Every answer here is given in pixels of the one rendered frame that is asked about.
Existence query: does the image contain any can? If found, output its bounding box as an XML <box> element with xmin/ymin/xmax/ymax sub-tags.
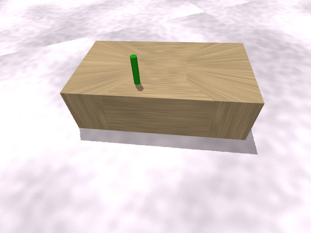
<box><xmin>130</xmin><ymin>54</ymin><xmax>140</xmax><ymax>85</ymax></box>

